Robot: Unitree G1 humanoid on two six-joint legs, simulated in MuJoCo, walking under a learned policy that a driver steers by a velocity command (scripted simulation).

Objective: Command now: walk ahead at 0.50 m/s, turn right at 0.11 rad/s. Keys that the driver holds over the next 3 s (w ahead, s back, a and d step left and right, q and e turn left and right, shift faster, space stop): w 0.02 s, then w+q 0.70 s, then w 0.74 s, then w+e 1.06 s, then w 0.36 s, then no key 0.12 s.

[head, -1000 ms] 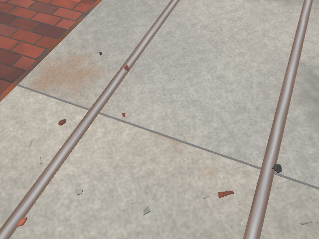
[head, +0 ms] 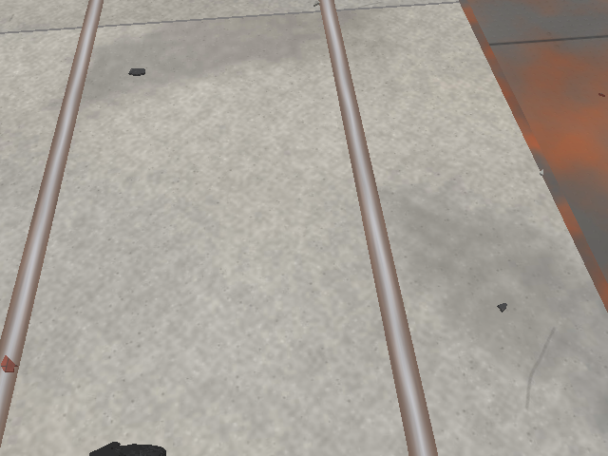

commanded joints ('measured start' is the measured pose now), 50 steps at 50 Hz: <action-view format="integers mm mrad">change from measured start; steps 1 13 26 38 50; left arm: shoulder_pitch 319 298 356 101 123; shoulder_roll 213 106 128 88 141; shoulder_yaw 73 46 43 34 48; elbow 59 142 135 3 4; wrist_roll -37 -37 -46 -8 -25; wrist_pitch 3 -56 -23 19 -18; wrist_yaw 30 34 54 15 16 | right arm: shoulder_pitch -67 -240 51 -87 -37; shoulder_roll -147 -62 -264 -177 -207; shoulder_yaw -37 -32 -104 -76 -68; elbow -122 -124 -99 -100 -62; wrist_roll -2 -19 -53 7 -15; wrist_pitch -16 32 16 -9 -23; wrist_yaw -3 33 8 -2 -24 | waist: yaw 145 67 -89 54 90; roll -91 -52 110 42 66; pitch -170 43 -284 -3 -58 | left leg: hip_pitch -579 -578 293 -65 141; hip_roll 8 41 130 53 99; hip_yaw -133 -136 -358 -341 -318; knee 452 118 -301 -609 -335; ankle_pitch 44 434 214 581 1009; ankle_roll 48 2 320 244 136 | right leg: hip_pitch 615 355 108 -196 131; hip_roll -370 -228 -162 -133 -1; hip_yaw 521 28 -177 61 23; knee -262 -475 647 342 -84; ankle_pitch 54 241 372 18 4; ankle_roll -194 -70 50 154 24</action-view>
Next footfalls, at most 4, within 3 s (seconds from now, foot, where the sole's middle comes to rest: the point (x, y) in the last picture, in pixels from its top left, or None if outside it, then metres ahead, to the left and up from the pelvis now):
0.50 left None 0.40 0.12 -0.76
1.02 right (274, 335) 0.74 0.07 -0.76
1.56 left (153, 285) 0.90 0.37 -0.76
2.10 right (196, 191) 1.22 0.28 -0.76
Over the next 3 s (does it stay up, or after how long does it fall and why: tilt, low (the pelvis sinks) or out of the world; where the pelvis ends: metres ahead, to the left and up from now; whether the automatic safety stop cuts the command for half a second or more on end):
stays up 1.54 0.34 0.02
